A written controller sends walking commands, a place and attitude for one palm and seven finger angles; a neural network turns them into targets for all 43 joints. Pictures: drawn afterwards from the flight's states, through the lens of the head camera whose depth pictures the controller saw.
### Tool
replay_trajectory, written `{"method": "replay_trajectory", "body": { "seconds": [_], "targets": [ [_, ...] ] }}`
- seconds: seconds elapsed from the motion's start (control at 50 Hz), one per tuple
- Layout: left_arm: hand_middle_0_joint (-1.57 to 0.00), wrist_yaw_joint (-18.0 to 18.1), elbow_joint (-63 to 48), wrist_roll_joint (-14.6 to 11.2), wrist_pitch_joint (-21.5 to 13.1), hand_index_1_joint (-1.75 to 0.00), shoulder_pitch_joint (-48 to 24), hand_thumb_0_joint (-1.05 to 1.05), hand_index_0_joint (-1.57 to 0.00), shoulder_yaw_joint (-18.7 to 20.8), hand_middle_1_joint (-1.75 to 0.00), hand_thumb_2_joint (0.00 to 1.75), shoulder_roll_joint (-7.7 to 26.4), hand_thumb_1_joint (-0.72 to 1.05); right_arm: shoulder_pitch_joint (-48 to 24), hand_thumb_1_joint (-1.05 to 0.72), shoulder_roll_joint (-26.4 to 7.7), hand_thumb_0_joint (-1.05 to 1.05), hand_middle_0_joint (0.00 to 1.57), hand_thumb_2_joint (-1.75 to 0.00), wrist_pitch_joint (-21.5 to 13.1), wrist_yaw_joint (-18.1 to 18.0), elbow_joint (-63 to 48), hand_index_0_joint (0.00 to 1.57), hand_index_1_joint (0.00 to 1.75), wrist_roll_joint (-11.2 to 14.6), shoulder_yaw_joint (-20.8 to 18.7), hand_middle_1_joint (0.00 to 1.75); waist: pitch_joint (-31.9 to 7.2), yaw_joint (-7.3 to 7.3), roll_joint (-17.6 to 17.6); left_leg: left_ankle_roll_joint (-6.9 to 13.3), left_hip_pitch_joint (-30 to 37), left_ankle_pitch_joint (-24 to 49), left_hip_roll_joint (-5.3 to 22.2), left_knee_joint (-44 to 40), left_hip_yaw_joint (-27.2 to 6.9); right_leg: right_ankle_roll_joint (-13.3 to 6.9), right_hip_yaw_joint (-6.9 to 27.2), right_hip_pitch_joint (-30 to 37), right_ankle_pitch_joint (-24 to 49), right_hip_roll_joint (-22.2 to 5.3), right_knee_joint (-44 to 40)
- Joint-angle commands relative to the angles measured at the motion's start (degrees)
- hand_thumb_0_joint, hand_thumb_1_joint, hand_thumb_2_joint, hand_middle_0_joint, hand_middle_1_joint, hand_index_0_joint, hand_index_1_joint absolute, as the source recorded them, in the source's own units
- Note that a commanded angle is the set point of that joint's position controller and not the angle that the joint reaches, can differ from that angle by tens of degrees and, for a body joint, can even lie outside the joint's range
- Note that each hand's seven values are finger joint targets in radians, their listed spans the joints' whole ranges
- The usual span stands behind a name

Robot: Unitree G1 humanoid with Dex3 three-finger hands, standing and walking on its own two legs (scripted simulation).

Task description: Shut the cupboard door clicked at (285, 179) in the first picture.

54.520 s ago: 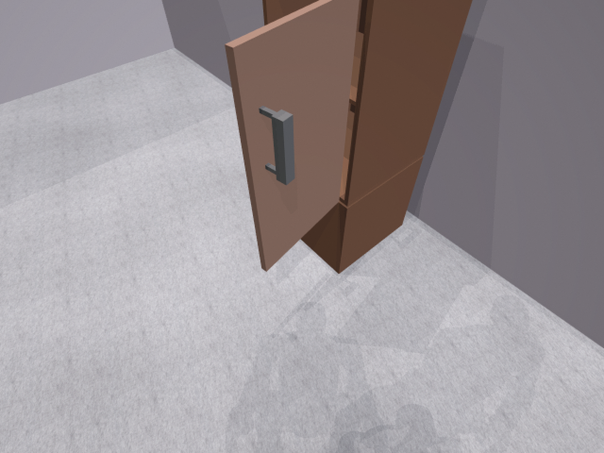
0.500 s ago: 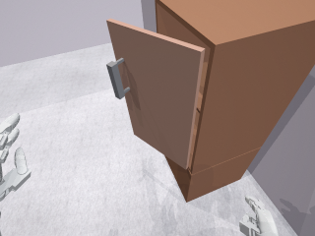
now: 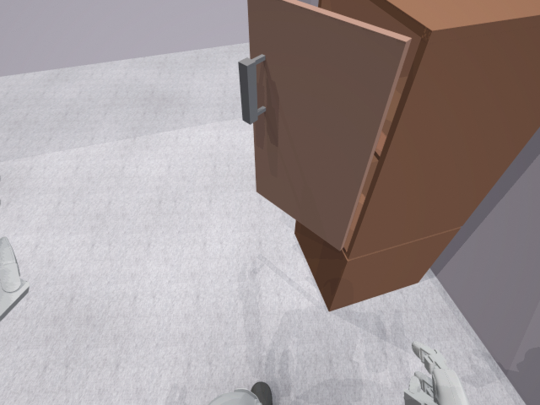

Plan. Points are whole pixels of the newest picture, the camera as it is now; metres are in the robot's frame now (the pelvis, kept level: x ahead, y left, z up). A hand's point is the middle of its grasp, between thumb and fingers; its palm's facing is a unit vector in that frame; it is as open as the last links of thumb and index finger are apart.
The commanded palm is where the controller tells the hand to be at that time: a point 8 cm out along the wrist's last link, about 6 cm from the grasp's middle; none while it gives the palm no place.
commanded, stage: step back with the hand held close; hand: left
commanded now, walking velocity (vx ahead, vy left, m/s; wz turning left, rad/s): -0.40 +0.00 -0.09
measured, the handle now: (255, 89) +0.74 +0.09 +0.07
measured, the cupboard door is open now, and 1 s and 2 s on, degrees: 30 30 30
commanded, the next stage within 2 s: stop stepping back and stand still in 0.18 s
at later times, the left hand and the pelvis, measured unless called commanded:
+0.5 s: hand out of the picture +0.04 +0.36 +0.19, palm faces +0.50 -0.81 -0.31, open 7.4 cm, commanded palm +0.00 +0.40 +0.19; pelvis -0.14 +0.09 -0.02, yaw +1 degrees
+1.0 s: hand out of the picture +0.01 +0.38 +0.18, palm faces +0.34 -0.79 -0.51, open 7.4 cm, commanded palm -0.04 +0.42 +0.19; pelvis -0.22 +0.14 +0.01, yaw -7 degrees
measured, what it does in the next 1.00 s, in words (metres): walks backwards: right foot, then left foot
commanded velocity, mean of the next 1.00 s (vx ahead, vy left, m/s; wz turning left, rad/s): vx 0.06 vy -0.09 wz -0.02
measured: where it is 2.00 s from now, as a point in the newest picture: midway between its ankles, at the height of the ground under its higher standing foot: outside the picture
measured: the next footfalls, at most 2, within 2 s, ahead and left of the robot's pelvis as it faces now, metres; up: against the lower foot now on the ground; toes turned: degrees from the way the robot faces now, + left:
right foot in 0.34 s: -0.11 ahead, -0.07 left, +0.00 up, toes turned -2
left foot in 0.50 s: -0.07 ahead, +0.20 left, +0.01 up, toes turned +0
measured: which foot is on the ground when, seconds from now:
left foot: down 0.00-0.32, up 0.34-0.48, down 0.50-0.94, up 0.96-1.00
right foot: down 0.00-0.14, up 0.16-0.32, down 0.34-0.50, up 0.52-0.92, down 0.94-1.00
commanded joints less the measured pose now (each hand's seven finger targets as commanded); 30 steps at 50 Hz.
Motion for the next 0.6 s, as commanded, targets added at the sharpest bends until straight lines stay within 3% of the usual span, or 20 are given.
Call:
{"method": "replay_trajectory", "body": {
  "seconds": [0.0, 0.04, 0.08, 0.12, 0.16, 0.22, 0.26, 0.28, 0.3, 0.32, 0.34, 0.36, 0.38, 0.4, 0.44, 0.46, 0.48, 0.5, 0.56, 0.58],
  "targets": [
    [-0.20, 2.3, -12.5, 0.2, -3.8, -0.30, -5.1, 0.00, -0.20, 4.6, -0.30, 0.90, 11.1, 0.90, -3.5, -0.90, -5.6, 0.00, 0.20, -0.90, -4.0, -0.8, -6.6, 0.20, 0.30, 0.5, -3.3, 0.30, -10.3, -1.84, -12.3, -2.6, 25.9, -5.7, 2.6, 9.7, -4.5, -5.7, 13.1, -17.7, 2.9, -13.4, -13.3],
    [-0.20, 2.5, -11.8, 0.9, -3.5, -0.30, -9.6, 0.00, -0.20, 4.1, -0.30, 0.90, 11.7, 0.90, -4.6, -0.90, -5.9, 0.00, 0.20, -0.90, -4.3, -1.7, -6.3, 0.20, 0.30, 0.2, -2.9, 0.30, -7.3, -2.40, -8.8, -2.0, 25.5, -2.2, 3.8, 5.6, -5.5, -3.6, 10.3, -18.7, 5.8, -10.9, -10.1],
    [-0.20, 2.4, -10.5, 0.9, -3.3, -0.30, -12.3, 0.00, -0.20, 3.6, -0.30, 0.90, 11.5, 0.90, -6.2, -0.90, -6.6, 0.00, 0.20, -0.90, -5.0, -2.4, -6.2, 0.20, 0.30, 0.0, -2.3, 0.30, -3.8, -1.62, 0.1, -0.7, 21.6, -3.7, 8.0, -5.9, -11.2, -0.3, 4.8, -16.8, -1.3, -3.4, -4.9],
    [-0.20, 2.0, -8.9, 1.4, -4.7, -0.30, -14.2, 0.00, -0.20, 5.0, -0.30, 0.90, 11.4, 0.90, -7.4, -0.90, -8.0, 0.00, 0.20, -0.90, -6.1, -2.3, -6.8, 0.20, 0.30, 0.0, -2.5, 0.30, -2.3, -0.41, 10.5, 0.7, 4.7, -34.1, 14.7, -23.6, -19.6, 0.4, 0.8, -2.5, -10.2, 3.7, 8.0],
    [-0.20, 1.3, -6.0, 3.0, -5.4, -0.30, -14.3, 0.00, -0.20, 8.6, -0.30, 0.90, 13.5, 0.90, -8.2, -0.90, -8.6, 0.00, 0.20, -0.90, -5.9, -1.6, -6.8, 0.20, 0.30, -0.9, -3.0, 0.30, -3.6, 0.97, 14.7, -0.1, -15.2, -46.1, 18.8, -33.1, -21.8, -0.1, -2.0, 16.0, -9.0, 8.3, 26.1],
    [-0.20, 0.0, -10.7, 0.0, -6.0, -0.30, -11.5, 0.00, -0.20, 7.7, -0.30, 0.90, 12.9, 0.90, -8.1, -0.90, -5.5, 0.00, 0.20, -0.90, -5.5, 0.8, -7.4, 0.20, 0.30, -0.9, -3.9, 0.30, -10.9, 3.09, 9.1, -8.7, -2.1, -26.3, 12.5, -26.8, -7.2, -2.8, -5.8, 10.5, -14.0, 7.6, 23.9],
    [-0.20, 0.3, -12.3, -1.2, -5.8, -0.30, -2.4, 0.00, -0.20, 9.2, -0.30, 0.90, 13.7, 0.90, -7.1, -0.90, -3.8, 0.00, 0.20, -0.90, -6.1, 2.1, -7.8, 0.20, 0.30, 0.6, -3.8, 0.30, -15.0, 3.55, 5.8, -8.2, 10.9, -15.4, 7.7, -12.0, 1.8, -4.4, -5.6, 2.4, -15.6, 3.1, 7.5],
    [-0.20, 0.2, -14.7, -1.1, -5.7, -0.30, 0.6, 0.00, -0.20, 7.7, -0.30, 0.90, 12.8, 0.90, -5.7, -0.90, -2.7, 0.00, 0.20, -0.90, -6.1, 2.6, -7.8, 0.20, 0.30, 1.5, -3.3, 0.30, -14.6, 3.64, -3.4, -10.6, 20.0, -11.9, 1.1, 9.9, 7.3, -6.6, -1.5, -10.1, -17.2, -3.9, -7.9],
    [-0.20, 0.3, -18.9, -0.9, -6.2, -0.30, 0.9, 0.00, -0.20, 7.7, -0.30, 0.90, 14.0, 0.90, -5.9, -0.90, -3.8, 0.00, 0.20, -0.90, -6.0, 2.6, -6.7, 0.20, 0.30, 2.0, -4.1, 0.30, -8.2, 2.30, -21.5, -11.0, 22.3, -13.9, -0.2, 40.0, -3.3, -11.5, 20.5, -29.4, -20.6, -20.1, -19.8],
    [-0.20, 0.5, -20.7, 0.2, -6.1, -0.30, -2.3, 0.00, -0.20, 8.7, -0.30, 0.90, 15.2, 0.90, -6.1, -0.90, -4.9, 0.00, 0.20, -0.90, -5.2, 3.0, -4.8, 0.20, 0.30, 0.7, -4.2, 0.30, -0.6, 0.87, -21.3, -8.3, 9.6, -17.2, 1.1, 55.6, -12.3, -17.4, 29.9, -33.5, -22.8, -27.6, -22.7],
    [-0.20, 0.7, -22.2, -0.5, -5.8, -0.30, -7.7, 0.00, -0.20, 10.3, -0.30, 0.90, 15.8, 0.90, -4.9, -0.90, -3.6, 0.00, 0.20, -0.90, -5.3, 3.5, -3.3, 0.20, 0.30, -0.1, -3.5, 0.30, 0.0, -1.59, -13.8, -6.7, 0.6, -17.3, 2.5, 58.8, -13.8, -18.0, 23.8, -27.4, -17.2, -27.6, -20.3],
    [-0.20, 0.6, -20.6, -0.7, -4.4, -0.30, -11.8, 0.00, -0.20, 10.0, -0.30, 0.90, 15.9, 0.90, -5.1, -0.90, -3.5, 0.00, 0.20, -0.90, -5.1, 3.4, -4.9, 0.20, 0.30, -0.8, -1.8, 0.30, -2.5, -1.20, -10.4, -5.6, 4.1, -16.5, 7.2, 48.7, -14.6, -16.0, 24.9, -25.6, -18.0, -26.3, -19.7],
    [-0.20, 1.0, -17.5, 0.6, -3.1, -0.30, -15.1, 0.00, -0.20, 4.1, -0.30, 0.90, 10.2, 0.90, -5.4, -0.90, -3.1, 0.00, 0.20, -0.90, -4.6, 1.5, -5.8, 0.20, 0.30, -0.2, -2.2, 0.30, 0.4, -1.98, -7.6, -3.5, 4.9, -16.5, 6.4, 31.7, -10.1, -10.2, 17.3, -17.0, -12.6, -17.3, -14.6],
    [-0.20, 2.0, -15.9, 1.3, -2.3, -0.30, -15.7, 0.00, -0.20, 5.8, -0.30, 0.90, 12.1, 0.90, -6.7, -0.90, -5.0, 0.00, 0.20, -0.90, -5.6, -0.1, -5.3, 0.20, 0.30, -0.1, -3.1, 0.30, 2.1, -1.50, -5.2, -2.7, 11.8, -15.4, 6.8, 20.8, -9.3, -8.7, 16.7, -19.5, -12.3, -16.0, -11.9],
    [-0.20, 3.1, -11.3, 2.0, -1.9, -0.30, -17.5, 0.00, -0.20, 3.8, -0.30, 0.90, 10.1, 0.90, -3.2, -0.90, -5.8, 0.00, 0.20, -0.90, -6.5, -1.8, -2.2, 0.20, 0.30, -0.5, -2.4, 0.30, 0.6, -2.74, 9.0, -2.3, 20.1, -14.5, 4.4, -1.6, -7.7, -4.3, 7.5, -15.7, -9.8, -8.8, 1.2],
    [-0.20, 3.2, -9.9, 2.3, -1.9, -0.30, -17.6, 0.00, -0.20, 3.3, -0.30, 0.90, 10.0, 0.90, -2.8, -0.90, -8.2, 0.00, 0.20, -0.90, -7.3, -2.1, -3.2, 0.20, 0.30, -0.5, -2.8, 0.30, 2.6, -2.47, 21.1, -0.8, 19.0, -18.6, 12.0, -11.6, -18.8, -1.5, 3.4, -18.3, -11.5, -3.7, 12.6],
    [-0.20, 3.5, -13.5, 3.2, -3.2, -0.30, -22.8, 0.00, -0.20, 1.9, -0.30, 0.90, 10.0, 0.90, -2.3, -0.90, -7.1, 0.00, 0.20, -0.90, -7.7, -1.8, -4.5, 0.20, 0.30, -1.0, -2.0, 0.30, 2.8, -2.26, 25.6, 1.2, 15.8, -26.2, 18.9, -18.0, -30.2, -0.4, 1.0, -20.4, -13.3, -1.4, 21.0],
    [-0.20, 3.7, -13.5, 4.0, -4.2, -0.30, -25.0, 0.00, -0.20, 3.4, -0.30, 0.90, 12.2, 0.90, -2.6, -0.90, -6.2, 0.00, 0.20, -0.90, -8.3, -1.9, -4.9, 0.20, 0.30, -0.9, -2.1, 0.30, 4.7, -2.27, 19.0, 4.4, 12.0, -32.7, 20.8, -21.2, -33.2, -0.4, 2.2, -20.1, -9.8, -0.8, 25.3],
    [-0.20, 1.8, -16.3, 2.8, -3.2, -0.30, -15.3, 0.00, -0.20, 2.8, -0.30, 0.90, 11.1, 0.90, -3.5, -0.90, -5.6, 0.00, 0.20, -0.90, -9.1, 0.2, -4.7, 0.20, 0.30, -1.1, -2.5, 0.30, -4.4, -1.45, 5.1, -3.8, 17.0, -33.7, 17.1, -21.4, -31.0, -0.8, 3.6, -17.8, -4.3, 0.3, 30.2],
    [-0.20, 1.6, -17.0, 2.5, -2.7, -0.30, -11.9, 0.00, -0.20, 1.0, -0.30, 0.90, 8.4, 0.90, -4.7, -0.90, -5.4, 0.00, 0.20, -0.90, -8.6, 0.7, -5.4, 0.20, 0.30, -1.1, -2.4, 0.30, -4.5, -1.07, 3.4, -3.8, 16.9, -32.8, 17.2, -21.4, -27.1, -0.6, 2.9, -17.1, -2.6, 0.2, 29.7]
  ]
}}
